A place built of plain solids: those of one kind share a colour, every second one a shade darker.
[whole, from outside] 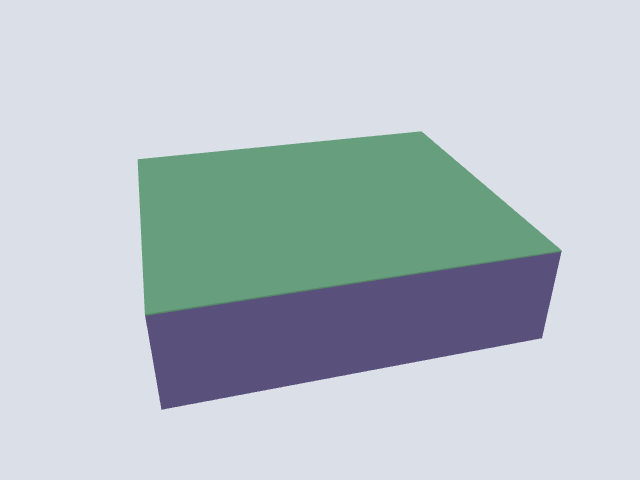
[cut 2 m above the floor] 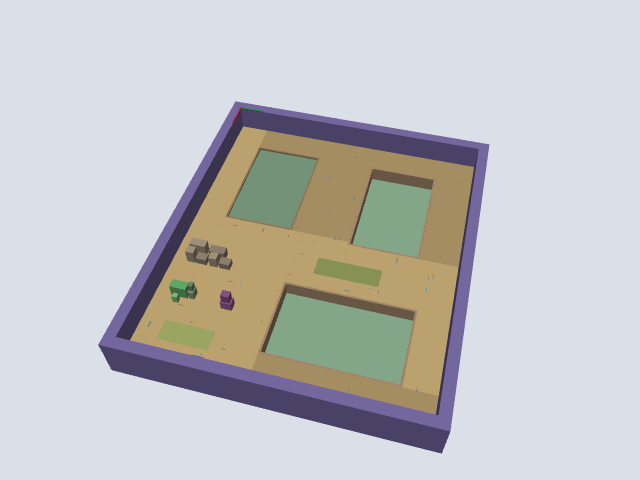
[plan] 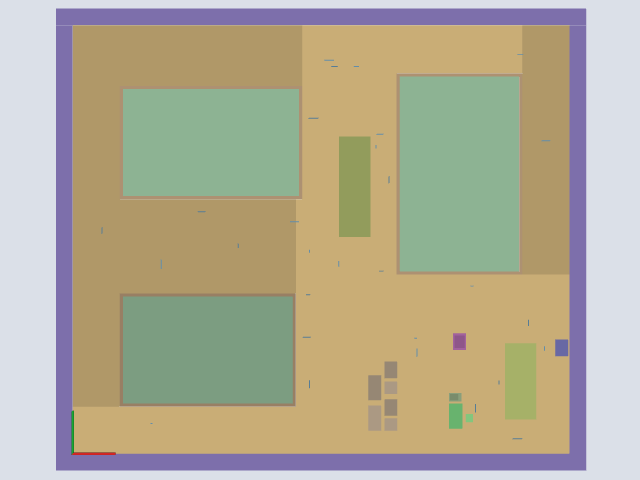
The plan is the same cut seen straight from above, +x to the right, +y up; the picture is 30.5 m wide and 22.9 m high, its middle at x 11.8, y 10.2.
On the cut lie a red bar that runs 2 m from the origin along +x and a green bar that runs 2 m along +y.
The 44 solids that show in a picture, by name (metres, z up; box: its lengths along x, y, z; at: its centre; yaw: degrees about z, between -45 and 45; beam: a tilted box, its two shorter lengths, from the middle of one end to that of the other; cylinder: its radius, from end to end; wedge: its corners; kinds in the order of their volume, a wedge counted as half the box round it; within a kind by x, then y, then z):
{
 "wall_1": {"box": [0.8, 20.45, 6.96], "at": [-0.4, 10.22, 2.18]},
 "wall_2": {"box": [25.3, 0.8, 6.96], "at": [11.85, -0.4, 2.18]},
 "wall_3": {"box": [25.3, 0.8, 6.96], "at": [11.85, 20.85, 2.18]},
 "wall_4": {"box": [0.8, 20.45, 6.96], "at": [24.1, 10.22, 2.18]},
 "floor_deck_1": {"box": [2.25, 18.2, 1.3], "at": [1.12, 11.35, -0.65]},
 "floor_deck_2": {"box": [8.4, 4.5, 1.3], "at": [6.45, 9.9, -0.65]},
 "floor_deck_3": {"box": [8.7, 2.9, 1.3], "at": [6.6, 19.0, -0.65]},
 "floor_deck_4": {"box": [23.7, 2.25, 1.3], "at": [11.85, 1.12, -0.65]},
 "floor_deck_5": {"box": [4.8, 3.6, 1.3], "at": [13.05, 10.35, -0.65]},
 "floor_deck_6": {"box": [4.5, 8.3, 1.3], "at": [13.2, 16.3, -0.65]},
 "floor_deck_7": {"box": [13.05, 6.3, 1.3], "at": [17.18, 5.4, -0.65]},
 "floor_deck_8": {"box": [6.0, 2.3, 1.3], "at": [18.45, 19.3, -0.65]},
 "floor_deck_9": {"box": [2.25, 11.9, 1.3], "at": [22.57, 14.5, -0.65]},
 "floor_lift_1": {"box": [8.1, 5.1, 1.16], "at": [6.45, 4.95, -0.72]},
 "floor_lift_2": {"box": [8.4, 5.1, 0.13], "at": [6.6, 14.85, -1.24]},
 "floor_lift_3": {"box": [5.7, 9.3, 0.16], "at": [18.45, 13.35, -1.22]},
 "ceil_1": {"box": [25.3, 22.05, 0.1], "at": [11.85, 10.22, 5.61]},
 "floor_trim_1": {"box": [0.15, 5.1, 1.3], "at": [2.33, 4.95, -0.65]},
 "floor_trim_2": {"box": [0.15, 5.1, 1.3], "at": [2.33, 14.85, -0.65]},
 "floor_trim_3": {"box": [8.25, 0.15, 1.3], "at": [6.38, 7.58, -0.65]},
 "floor_trim_4": {"box": [8.4, 0.15, 1.3], "at": [6.45, 2.33, -0.65]},
 "floor_trim_5": {"box": [8.55, 0.15, 1.3], "at": [6.53, 17.48, -0.65]},
 "floor_trim_6": {"box": [8.7, 0.15, 1.3], "at": [6.6, 12.22, -0.65]},
 "floor_trim_7": {"box": [0.15, 5.25, 1.3], "at": [10.57, 5.02, -0.65]},
 "floor_trim_8": {"box": [0.15, 5.25, 1.3], "at": [10.88, 14.92, -0.65]},
 "floor_trim_9": {"box": [0.15, 9.3, 1.3], "at": [15.53, 13.35, -0.65]},
 "floor_trim_10": {"box": [5.85, 0.15, 1.3], "at": [18.38, 18.07, -0.65]},
 "floor_trim_11": {"box": [6.0, 0.15, 1.3], "at": [18.45, 8.62, -0.65]},
 "floor_trim_12": {"box": [0.15, 9.45, 1.3], "at": [21.38, 13.42, -0.65]},
 "case_cases_1": {"box": [0.62, 1.2, 1.1], "at": [14.41, 1.7, 0.55]},
 "case_cases_2": {"box": [0.62, 1.2, 0.74], "at": [14.41, 3.15, 0.37]},
 "case_cases_3": {"box": [0.62, 0.6, 1.1], "at": [15.18, 1.4, 0.55]},
 "case_cases_4": {"box": [0.62, 0.8, 0.56], "at": [15.18, 2.21, 0.28]},
 "case_cases_5": {"box": [0.62, 0.6, 0.92], "at": [15.18, 3.15, 0.46]},
 "case_cases_6": {"box": [0.62, 0.8, 0.56], "at": [15.18, 4.0, 0.28]},
 "desk_desk_1": {"box": [0.65, 1.2, 1.04], "at": [18.27, 1.8, 0.52]},
 "vinyl_1": {"box": [1.5, 4.8, 0.05], "at": [13.46, 12.74, -0.02]},
 "vinyl_2": {"box": [1.5, 3.65, 0.05], "at": [21.37, 3.46, -0.02]},
 "stack_stray_1": {"box": [0.62, 0.8, 0.74], "at": [18.46, 5.35, 0.37]},
 "stack_stray_2": {"box": [0.5, 0.6, 0.74], "at": [18.46, 5.35, 1.11]},
 "case_wall_1": {"box": [0.62, 0.8, 0.74], "at": [23.33, 5.05, 0.37]},
 "stack_desk_1": {"box": [0.4, 0.3, 0.55], "at": [18.2, 2.7, 1.01]},
 "stack_desk_2": {"box": [0.6, 0.4, 0.74], "at": [18.25, 2.7, 0.37]},
 "stool_desk_1": {"box": [0.35, 0.4, 0.62], "at": [18.93, 1.7, 0.31]}
}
